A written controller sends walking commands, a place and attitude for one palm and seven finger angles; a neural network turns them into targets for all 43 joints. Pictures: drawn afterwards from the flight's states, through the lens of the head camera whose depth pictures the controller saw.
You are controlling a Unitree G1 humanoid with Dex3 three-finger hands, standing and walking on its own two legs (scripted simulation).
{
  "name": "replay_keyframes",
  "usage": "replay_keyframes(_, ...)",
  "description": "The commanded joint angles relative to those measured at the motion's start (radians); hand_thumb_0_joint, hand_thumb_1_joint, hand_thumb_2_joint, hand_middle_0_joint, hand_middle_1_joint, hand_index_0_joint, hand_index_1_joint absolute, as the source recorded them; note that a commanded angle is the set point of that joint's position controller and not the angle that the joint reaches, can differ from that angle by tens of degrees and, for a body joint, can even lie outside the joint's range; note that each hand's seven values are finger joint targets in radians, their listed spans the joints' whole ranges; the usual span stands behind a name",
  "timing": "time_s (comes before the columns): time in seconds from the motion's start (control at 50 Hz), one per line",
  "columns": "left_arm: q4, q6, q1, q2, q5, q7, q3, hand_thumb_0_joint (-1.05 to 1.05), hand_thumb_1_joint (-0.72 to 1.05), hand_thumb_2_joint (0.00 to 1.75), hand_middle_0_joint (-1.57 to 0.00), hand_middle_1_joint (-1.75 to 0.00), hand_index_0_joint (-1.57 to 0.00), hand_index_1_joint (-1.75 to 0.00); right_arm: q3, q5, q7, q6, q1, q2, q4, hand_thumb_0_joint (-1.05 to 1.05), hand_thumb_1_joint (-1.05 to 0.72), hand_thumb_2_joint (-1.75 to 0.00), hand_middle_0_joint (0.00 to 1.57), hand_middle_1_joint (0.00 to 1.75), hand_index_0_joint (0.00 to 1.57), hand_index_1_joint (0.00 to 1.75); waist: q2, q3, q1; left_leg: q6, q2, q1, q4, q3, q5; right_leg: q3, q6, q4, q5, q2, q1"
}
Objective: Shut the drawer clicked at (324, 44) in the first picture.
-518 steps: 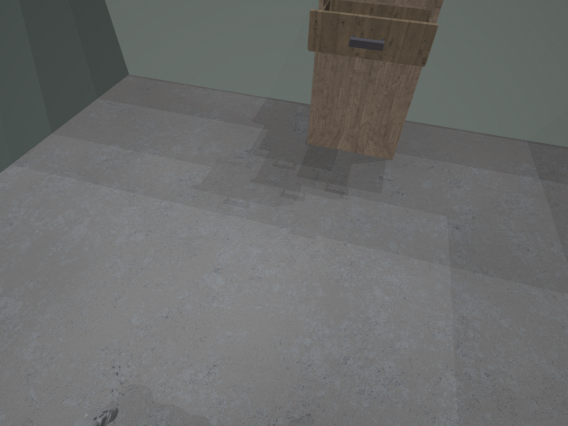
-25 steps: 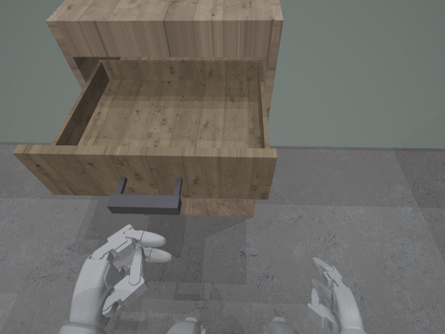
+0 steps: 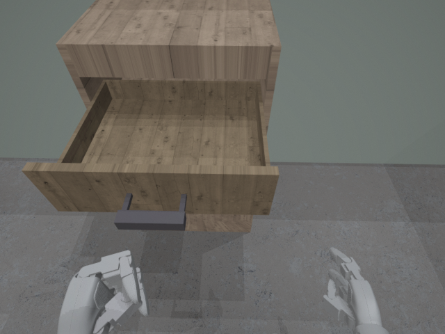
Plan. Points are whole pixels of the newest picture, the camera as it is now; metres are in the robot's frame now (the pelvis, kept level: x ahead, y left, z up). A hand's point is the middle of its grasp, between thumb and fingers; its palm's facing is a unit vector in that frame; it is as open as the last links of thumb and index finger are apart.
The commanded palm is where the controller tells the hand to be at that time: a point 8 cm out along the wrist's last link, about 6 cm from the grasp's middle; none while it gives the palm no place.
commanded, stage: raise the hand and make a fist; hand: left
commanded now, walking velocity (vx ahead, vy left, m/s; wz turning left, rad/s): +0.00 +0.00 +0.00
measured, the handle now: (153, 209) +0.33 +0.16 +0.03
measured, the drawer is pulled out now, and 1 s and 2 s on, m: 0.30 0.30 0.30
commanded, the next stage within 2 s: bring the fist close to the handle in 0.68 s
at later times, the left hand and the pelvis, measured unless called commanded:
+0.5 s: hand (141, 293) +0.16 +0.11 +0.14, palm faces +0.06 -1.00 +0.02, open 3.3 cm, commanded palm +0.11 +0.16 +0.13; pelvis +0.01 +0.00 +0.01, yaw +0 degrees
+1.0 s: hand (148, 300) +0.16 +0.11 +0.10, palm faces +0.05 -1.00 +0.00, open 3.3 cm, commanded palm +0.12 +0.16 +0.11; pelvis +0.00 -0.01 +0.01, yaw +1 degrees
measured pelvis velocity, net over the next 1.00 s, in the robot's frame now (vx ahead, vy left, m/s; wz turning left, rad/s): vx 0.00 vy -0.01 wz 0.01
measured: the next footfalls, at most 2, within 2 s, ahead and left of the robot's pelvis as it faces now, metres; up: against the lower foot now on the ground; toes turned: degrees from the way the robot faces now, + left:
none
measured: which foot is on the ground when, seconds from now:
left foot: down 0.00-1.00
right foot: down 0.00-1.00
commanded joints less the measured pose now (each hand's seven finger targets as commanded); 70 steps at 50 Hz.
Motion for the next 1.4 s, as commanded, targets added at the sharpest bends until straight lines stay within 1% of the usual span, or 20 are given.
replay_keyframes(0.0, -0.309, -0.058, 0.044, 0.005, -0.010, 0.024, -0.008, 0.00, 0.90, 0.90, -1.40, -1.60, -1.40, -1.60, -0.024, 0.001, 0.002, -0.060, -0.054, -0.103, -0.174, 0.00, -0.90, -0.90, 0.20, 0.30, 0.20, 0.30, -0.006, -0.083, -0.006, 0.019, -0.009, 0.037, -0.179, -0.028, 0.323, 0.014, 0.002, -0.144, 0.240, 0.018, 0.179)
replay_keyframes(0.1, -0.334, -0.014, 0.098, 0.000, 0.032, 0.003, -0.074, 0.00, 0.90, 0.90, -1.40, -1.60, -1.40, -1.60, -0.017, -0.001, 0.011, -0.058, -0.061, -0.109, -0.180, 0.00, -0.90, -0.90, 0.20, 0.30, 0.20, 0.30, -0.035, -0.028, -0.015, 0.025, -0.003, 0.039, -0.193, -0.038, 0.304, 0.013, 0.005, -0.157, 0.224, 0.014, 0.175)
replay_keyframes(0.16, -0.357, 0.021, 0.131, 0.038, 0.054, 0.013, -0.041, 0.00, 0.90, 0.90, -1.40, -1.60, -1.40, -1.60, -0.013, 0.000, 0.013, -0.040, -0.063, -0.101, -0.189, 0.00, -0.90, -0.90, 0.20, 0.30, 0.20, 0.30, -0.011, -0.041, -0.001, 0.023, -0.004, 0.050, -0.209, -0.041, 0.300, 0.008, 0.000, -0.156, 0.208, 0.014, 0.191)
replay_keyframes(0.22, -0.393, 0.033, 0.099, 0.052, 0.048, 0.033, -0.010, 0.00, 0.90, 0.90, -1.40, -1.60, -1.40, -1.60, -0.010, 0.001, 0.006, -0.031, -0.073, -0.095, -0.201, 0.00, -0.90, -0.90, 0.20, 0.30, 0.20, 0.30, -0.032, -0.040, 0.007, 0.023, -0.006, 0.052, -0.216, -0.040, 0.283, 0.012, 0.001, -0.170, 0.196, 0.018, 0.204)
replay_keyframes(0.28, -0.411, 0.019, 0.125, 0.019, 0.020, 0.039, -0.014, 0.00, 0.90, 0.90, -1.40, -1.60, -1.40, -1.60, -0.011, 0.006, 0.005, -0.045, -0.057, -0.089, -0.195, 0.00, -0.90, -0.90, 0.20, 0.30, 0.20, 0.30, -0.063, -0.061, 0.007, 0.023, -0.007, 0.066, -0.210, -0.034, 0.309, 0.011, 0.004, -0.173, 0.228, 0.021, 0.220)
replay_keyframes(0.38, -0.385, 0.005, 0.144, -0.010, 0.011, 0.016, -0.053, 0.00, 0.90, 0.90, -1.40, -1.60, -1.40, -1.60, -0.013, 0.005, 0.009, -0.069, -0.054, -0.101, -0.176, 0.00, -0.90, -0.90, 0.20, 0.30, 0.20, 0.30, -0.054, -0.041, -0.003, 0.023, -0.011, 0.055, -0.202, -0.032, 0.325, 0.017, 0.007, -0.178, 0.260, 0.015, 0.223)
replay_keyframes(0.46, -0.382, 0.016, 0.168, 0.019, 0.041, 0.009, -0.053, 0.00, 0.90, 0.90, -1.40, -1.60, -1.40, -1.60, -0.016, 0.004, 0.010, -0.066, -0.063, -0.101, -0.180, 0.00, -0.90, -0.90, 0.20, 0.30, 0.20, 0.30, -0.043, -0.031, -0.001, 0.028, -0.017, 0.047, -0.203, -0.025, 0.299, 0.032, 0.006, -0.189, 0.234, 0.007, 0.226)
replay_keyframes(0.5, -0.383, 0.018, 0.164, 0.048, 0.043, 0.016, -0.012, 0.00, 0.90, 0.90, -1.40, -1.60, -1.40, -1.60, -0.018, 0.003, 0.008, -0.059, -0.061, -0.097, -0.179, 0.00, -0.90, -0.90, 0.20, 0.30, 0.20, 0.30, -0.033, -0.041, 0.007, 0.026, -0.017, 0.044, -0.203, -0.023, 0.300, 0.035, 0.003, -0.188, 0.232, 0.008, 0.236)
replay_keyframes(0.52, -0.380, 0.019, 0.171, 0.064, 0.041, 0.024, 0.014, 0.00, 0.90, 0.90, -1.40, -1.60, -1.40, -1.60, -0.020, 0.004, 0.004, -0.054, -0.071, -0.097, -0.178, 0.00, -0.90, -0.90, 0.20, 0.30, 0.20, 0.30, -0.041, -0.042, 0.014, 0.027, -0.018, 0.040, -0.201, -0.020, 0.297, 0.039, 0.003, -0.194, 0.230, 0.009, 0.242)
replay_keyframes(0.62, -0.380, -0.017, 0.134, 0.037, -0.001, 0.030, 0.032, 0.00, 0.90, 0.90, -1.40, -1.60, -1.40, -1.60, -0.018, 0.005, -0.001, -0.066, -0.066, -0.093, -0.172, 0.00, -0.90, -0.90, 0.20, 0.30, 0.20, 0.30, -0.067, -0.047, 0.007, 0.025, -0.020, 0.041, -0.191, -0.015, 0.297, 0.047, 0.006, -0.207, 0.239, 0.012, 0.242)
replay_keyframes(0.74, -0.358, -0.026, 0.144, 0.023, -0.004, -0.004, -0.007, 0.00, 0.90, 0.90, -1.40, -1.60, -1.40, -1.60, -0.019, 0.006, 0.003, -0.094, -0.058, -0.104, -0.156, 0.00, -0.90, -0.90, 0.20, 0.30, 0.20, 0.30, -0.035, -0.053, -0.003, 0.027, -0.019, 0.052, -0.190, -0.018, 0.312, 0.049, 0.009, -0.205, 0.261, 0.004, 0.238)
replay_keyframes(0.86, -0.251, 0.004, 0.077, 0.015, 0.018, -0.013, -0.014, 0.00, 0.90, 0.90, -1.40, -1.60, -1.40, -1.60, -0.016, 0.002, -0.003, -0.071, -0.072, -0.110, -0.157, 0.00, -0.90, -0.90, 0.20, 0.30, 0.20, 0.30, -0.081, 0.023, -0.015, 0.025, -0.026, 0.005, -0.192, -0.022, 0.237, 0.057, 0.011, -0.220, 0.159, 0.005, 0.188)
replay_keyframes(0.9, -0.244, -0.007, 0.049, 0.014, 0.018, -0.004, -0.007, 0.00, 0.90, 0.90, -1.40, -1.60, -1.40, -1.60, -0.015, -0.002, -0.006, -0.070, -0.065, -0.111, -0.160, 0.00, -0.90, -0.90, 0.20, 0.30, 0.20, 0.30, -0.088, 0.002, -0.014, 0.024, -0.028, 0.005, -0.185, -0.022, 0.230, 0.055, 0.010, -0.211, 0.145, 0.008, 0.181)
replay_keyframes(0.98, -0.288, -0.062, 0.009, -0.002, 0.023, 0.024, -0.030, 0.00, 0.90, 0.90, -1.40, -1.60, -1.40, -1.60, -0.018, -0.008, 0.003, -0.081, -0.044, -0.107, -0.166, 0.00, -0.90, -0.90, 0.20, 0.30, 0.20, 0.30, -0.019, -0.096, -0.010, 0.021, -0.026, 0.037, -0.168, -0.022, 0.281, 0.034, 0.003, -0.154, 0.206, 0.014, 0.177)
replay_keyframes(1.02, -0.263, -0.081, -0.015, 0.014, 0.027, 0.038, -0.017, 0.00, 0.90, 0.90, -1.40, -1.60, -1.40, -1.60, -0.020, -0.011, 0.005, -0.080, -0.040, -0.110, -0.157, 0.00, -0.90, -0.90, 0.20, 0.30, 0.20, 0.30, -0.026, -0.094, -0.015, 0.019, -0.024, 0.016, -0.157, -0.025, 0.285, 0.037, 0.002, -0.146, 0.212, 0.016, 0.168)
replay_keyframes(1.04, -0.243, -0.086, -0.027, -0.006, 0.028, 0.038, -0.039, 0.00, 0.90, 0.90, -1.40, -1.60, -1.40, -1.60, -0.017, -0.015, 0.007, -0.080, -0.042, -0.112, -0.158, 0.00, -0.90, -0.90, 0.20, 0.30, 0.20, 0.30, -0.037, -0.078, -0.023, 0.019, -0.025, 0.003, -0.153, -0.026, 0.266, 0.039, 0.004, -0.147, 0.196, 0.016, 0.153)
replay_keyframes(1.12, -0.121, -0.071, -0.059, 0.001, 0.050, 0.041, -0.029, 0.00, 0.90, 0.90, -1.40, -1.60, -1.40, -1.60, -0.020, -0.016, 0.006, -0.061, -0.050, -0.124, -0.152, 0.00, -0.90, -0.90, 0.20, 0.30, 0.20, 0.30, -0.087, -0.028, -0.032, 0.018, -0.024, -0.060, -0.140, -0.028, 0.203, 0.062, 0.006, -0.162, 0.115, 0.011, 0.120)
replay_keyframes(1.22, -0.108, -0.051, -0.108, 0.012, 0.053, 0.051, -0.015, 0.00, 0.90, 0.90, -1.40, -1.60, -1.40, -1.60, -0.020, -0.017, 0.005, -0.044, -0.039, -0.127, -0.165, 0.00, -0.90, -0.90, 0.20, 0.30, 0.20, 0.30, -0.054, -0.107, -0.019, 0.016, -0.027, -0.053, -0.135, -0.024, 0.236, 0.058, 0.002, -0.136, 0.158, 0.010, 0.144)
replay_keyframes(1.28, -0.119, -0.076, -0.146, 0.005, 0.045, 0.070, -0.005, 0.00, 0.90, 0.90, -1.40, -1.60, -1.40, -1.60, -0.023, -0.021, 0.005, -0.044, -0.029, -0.122, -0.161, 0.00, -0.90, -0.90, 0.20, 0.30, 0.20, 0.30, -0.048, -0.142, -0.020, 0.014, -0.027, -0.050, -0.120, -0.018, 0.260, 0.060, 0.002, -0.117, 0.198, 0.013, 0.147)
replay_keyframes(1.38, -0.058, -0.120, -0.197, -0.008, 0.047, 0.089, -0.015, 0.00, 0.90, 0.90, -1.40, -1.60, -1.40, -1.60, -0.024, -0.030, 0.012, -0.044, -0.022, -0.126, -0.140, 0.00, -0.90, -0.90, 0.20, 0.30, 0.20, 0.30, -0.069, -0.136, -0.039, 0.011, -0.026, -0.094, -0.090, -0.022, 0.255, 0.061, 0.002, -0.092, 0.207, 0.014, 0.111)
